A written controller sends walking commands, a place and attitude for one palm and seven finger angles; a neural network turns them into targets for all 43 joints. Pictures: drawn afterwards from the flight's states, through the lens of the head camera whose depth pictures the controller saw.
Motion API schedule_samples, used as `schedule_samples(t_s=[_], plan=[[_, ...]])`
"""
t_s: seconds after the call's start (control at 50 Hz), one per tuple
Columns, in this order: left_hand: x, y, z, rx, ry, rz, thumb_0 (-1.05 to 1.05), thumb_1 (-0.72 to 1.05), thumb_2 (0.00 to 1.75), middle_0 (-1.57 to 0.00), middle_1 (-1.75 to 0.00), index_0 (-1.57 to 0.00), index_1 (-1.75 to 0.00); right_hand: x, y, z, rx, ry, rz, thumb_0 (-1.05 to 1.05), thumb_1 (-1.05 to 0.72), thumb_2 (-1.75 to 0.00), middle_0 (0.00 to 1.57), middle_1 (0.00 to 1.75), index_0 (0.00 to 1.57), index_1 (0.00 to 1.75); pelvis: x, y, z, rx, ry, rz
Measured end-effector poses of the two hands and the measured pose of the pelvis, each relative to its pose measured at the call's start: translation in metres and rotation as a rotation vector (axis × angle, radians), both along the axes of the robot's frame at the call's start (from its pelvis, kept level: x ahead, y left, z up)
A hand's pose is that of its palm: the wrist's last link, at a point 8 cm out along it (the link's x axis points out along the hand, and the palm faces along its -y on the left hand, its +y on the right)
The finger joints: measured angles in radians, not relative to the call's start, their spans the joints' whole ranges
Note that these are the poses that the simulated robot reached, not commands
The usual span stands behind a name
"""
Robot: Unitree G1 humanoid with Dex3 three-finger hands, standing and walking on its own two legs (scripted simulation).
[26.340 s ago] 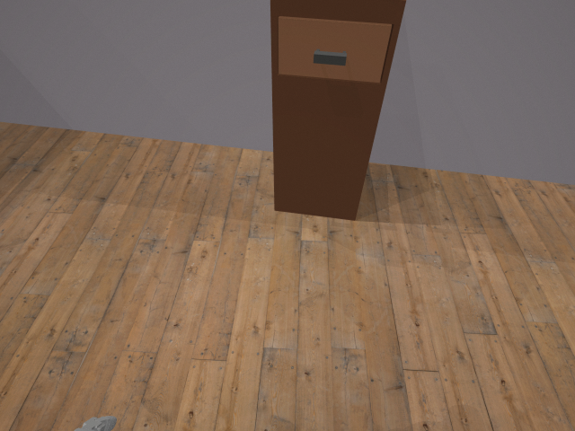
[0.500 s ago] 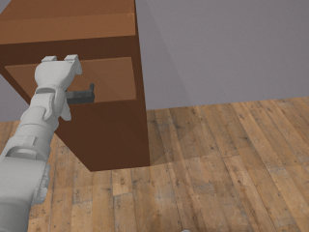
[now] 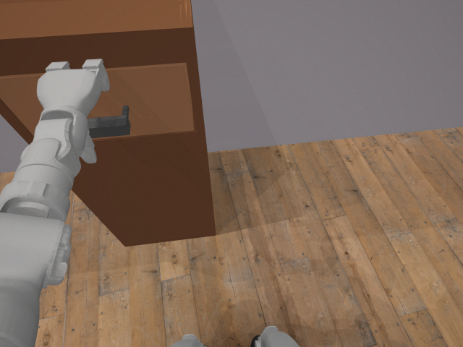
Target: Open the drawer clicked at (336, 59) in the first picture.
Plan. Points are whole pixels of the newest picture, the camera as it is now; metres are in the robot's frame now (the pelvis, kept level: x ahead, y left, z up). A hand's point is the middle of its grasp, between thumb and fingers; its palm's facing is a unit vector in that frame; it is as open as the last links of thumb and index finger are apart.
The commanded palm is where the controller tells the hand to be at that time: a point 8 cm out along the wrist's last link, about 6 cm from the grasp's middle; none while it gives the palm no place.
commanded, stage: lower the fingers behind the handle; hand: left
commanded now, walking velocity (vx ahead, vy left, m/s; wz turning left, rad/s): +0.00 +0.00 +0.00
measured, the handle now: (103, 119) +0.55 +0.24 +0.05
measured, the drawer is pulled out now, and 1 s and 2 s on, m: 0.00 0.00 0.00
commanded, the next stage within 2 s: lift the fingers back up to retry in 0.52 s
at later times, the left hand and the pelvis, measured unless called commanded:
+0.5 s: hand (84, 113) +0.50 +0.24 +0.11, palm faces +0.05 +0.04 -1.00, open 13.7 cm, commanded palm +0.49 +0.27 +0.09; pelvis -0.01 +0.01 -0.01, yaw +0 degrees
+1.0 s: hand (82, 112) +0.50 +0.24 +0.11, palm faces +0.02 +0.03 -1.00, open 13.6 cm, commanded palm +0.49 +0.27 +0.14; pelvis +0.00 +0.01 +0.00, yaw +0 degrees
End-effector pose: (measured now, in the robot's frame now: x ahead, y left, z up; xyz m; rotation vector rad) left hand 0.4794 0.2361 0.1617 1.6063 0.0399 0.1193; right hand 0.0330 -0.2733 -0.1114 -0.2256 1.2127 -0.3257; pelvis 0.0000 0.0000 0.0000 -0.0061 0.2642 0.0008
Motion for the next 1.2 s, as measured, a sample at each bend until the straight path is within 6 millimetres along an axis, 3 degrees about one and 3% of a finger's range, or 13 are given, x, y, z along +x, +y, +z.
schedule_samples(t_s=[0.26,0.7,1.02,1.2], plan=[[0.000,0.000,-0.002,0.009,-0.007,-0.004,0.00,-0.49,0.30,-0.33,-1.28,-0.30,-1.34,-0.016,0.004,-0.007,-0.010,0.005,-0.006,0.01,-0.91,-0.90,0.20,0.30,0.21,0.30,-0.012,0.004,-0.008,0.000,0.019,-0.001],[0.001,0.002,-0.001,0.003,0.002,-0.017,0.00,-0.49,0.30,-0.32,-1.29,-0.31,-1.33,-0.009,0.007,-0.007,-0.021,-0.015,-0.003,0.01,-0.90,-0.90,0.20,0.30,0.21,0.30,-0.013,0.006,-0.011,-0.004,0.021,0.000],[0.001,0.004,0.003,-0.007,0.032,-0.036,0.00,-0.49,0.30,-0.34,-1.29,-0.35,-1.27,-0.005,0.015,-0.004,0.009,-0.001,-0.026,0.01,-0.91,-0.90,0.20,0.30,0.21,0.30,-0.001,0.008,0.000,-0.005,-0.008,-0.005],[0.002,0.006,0.006,-0.020,0.043,-0.049,0.00,-0.49,0.30,-0.38,-1.26,-0.37,-1.23,0.013,0.018,0.000,0.023,-0.010,-0.024,0.01,-0.91,-0.90,0.20,0.30,0.21,0.30,0.011,0.008,0.008,-0.005,-0.029,-0.003]])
